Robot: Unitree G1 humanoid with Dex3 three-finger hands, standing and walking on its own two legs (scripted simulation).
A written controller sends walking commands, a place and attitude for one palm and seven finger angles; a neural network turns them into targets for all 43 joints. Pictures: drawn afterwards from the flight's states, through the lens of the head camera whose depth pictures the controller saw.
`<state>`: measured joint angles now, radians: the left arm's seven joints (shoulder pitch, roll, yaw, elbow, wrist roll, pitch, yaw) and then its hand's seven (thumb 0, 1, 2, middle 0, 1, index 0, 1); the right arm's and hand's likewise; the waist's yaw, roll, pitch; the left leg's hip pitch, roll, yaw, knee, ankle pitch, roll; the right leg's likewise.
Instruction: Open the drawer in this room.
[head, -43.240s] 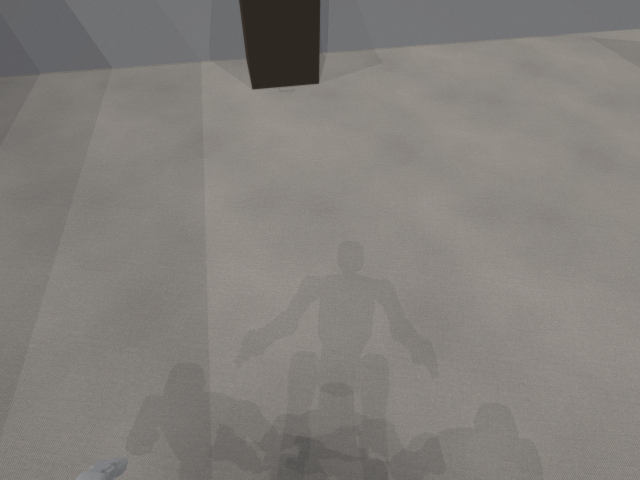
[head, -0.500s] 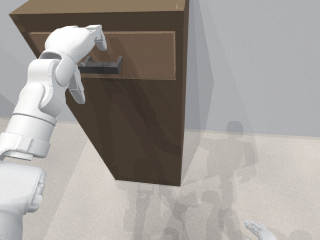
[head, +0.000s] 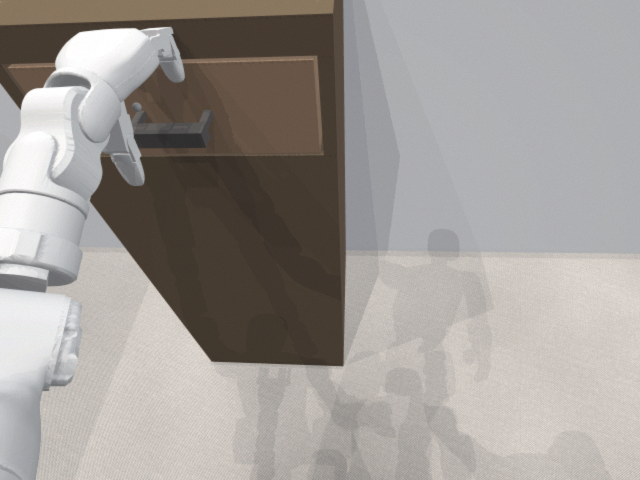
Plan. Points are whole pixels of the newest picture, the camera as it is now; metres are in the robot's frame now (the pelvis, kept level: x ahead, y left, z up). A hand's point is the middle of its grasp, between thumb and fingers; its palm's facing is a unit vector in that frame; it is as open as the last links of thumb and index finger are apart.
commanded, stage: move the hooked fingers above the handle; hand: left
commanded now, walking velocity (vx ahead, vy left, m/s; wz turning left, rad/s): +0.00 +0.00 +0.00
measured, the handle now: (169, 126) +0.52 +0.20 +0.17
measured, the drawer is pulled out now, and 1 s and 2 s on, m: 0.00 0.00 0.00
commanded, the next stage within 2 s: lower the fingers behind the handle in 0.40 s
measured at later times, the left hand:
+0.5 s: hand (142, 103) +0.47 +0.20 +0.24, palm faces +0.02 -0.02 -1.00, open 13.7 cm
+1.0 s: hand (151, 144) +0.46 +0.21 +0.19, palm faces -0.06 +0.00 -1.00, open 13.8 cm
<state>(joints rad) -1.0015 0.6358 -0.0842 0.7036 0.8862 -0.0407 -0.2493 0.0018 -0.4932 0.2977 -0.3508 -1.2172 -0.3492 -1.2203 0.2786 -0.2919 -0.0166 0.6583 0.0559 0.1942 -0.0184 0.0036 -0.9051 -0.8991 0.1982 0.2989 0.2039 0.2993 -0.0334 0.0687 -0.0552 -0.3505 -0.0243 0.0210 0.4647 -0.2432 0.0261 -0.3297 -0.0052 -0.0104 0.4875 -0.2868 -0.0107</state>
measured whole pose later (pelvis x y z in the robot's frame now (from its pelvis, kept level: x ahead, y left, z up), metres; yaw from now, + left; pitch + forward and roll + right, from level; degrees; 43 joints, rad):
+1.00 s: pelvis +0.00 +0.00 +0.00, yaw +0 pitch +8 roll +0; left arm -0.93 0.62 -0.12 0.68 0.90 -0.09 -0.25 0.00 -0.49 0.30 -0.32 -1.21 -0.32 -1.21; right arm 0.27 -0.28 -0.02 0.62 0.06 0.18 -0.04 0.00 -0.90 -0.90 0.20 0.30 0.20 0.30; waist -0.03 0.05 -0.05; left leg -0.38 -0.02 0.02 0.51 -0.26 0.02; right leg -0.35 0.00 -0.01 0.52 -0.30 -0.01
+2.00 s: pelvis +0.00 +0.00 -0.01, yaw +0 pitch +9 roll +0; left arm -0.83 0.57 -0.08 0.68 0.93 -0.07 -0.10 0.00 -0.49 0.30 -0.32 -1.20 -0.32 -1.20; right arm 0.27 -0.26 -0.03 0.65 0.05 0.20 -0.03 0.00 -0.90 -0.90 0.20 0.30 0.21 0.30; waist -0.03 0.06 -0.08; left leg -0.43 -0.01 0.02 0.56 -0.29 0.02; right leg -0.40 0.01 -0.01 0.56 -0.32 -0.01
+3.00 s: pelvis +0.01 +0.00 -0.01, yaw +0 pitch +9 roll +0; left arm -0.83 0.57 -0.10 0.69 0.94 -0.05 -0.11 0.00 0.73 0.82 -0.38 -1.35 -0.39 -1.33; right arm 0.26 -0.26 -0.03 0.65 0.05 0.19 -0.04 0.00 -0.90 -0.90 0.20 0.30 0.21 0.30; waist -0.04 0.06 -0.08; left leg -0.42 -0.01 0.02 0.56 -0.30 0.02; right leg -0.39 0.01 -0.01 0.56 -0.33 -0.02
